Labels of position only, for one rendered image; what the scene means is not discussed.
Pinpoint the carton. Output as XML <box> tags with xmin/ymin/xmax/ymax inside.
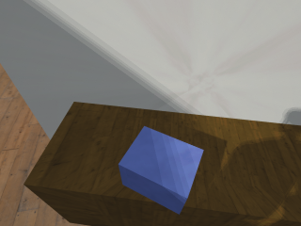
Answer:
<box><xmin>119</xmin><ymin>126</ymin><xmax>204</xmax><ymax>214</ymax></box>

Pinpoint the pedestal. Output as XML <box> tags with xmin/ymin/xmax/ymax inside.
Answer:
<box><xmin>24</xmin><ymin>102</ymin><xmax>301</xmax><ymax>226</ymax></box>

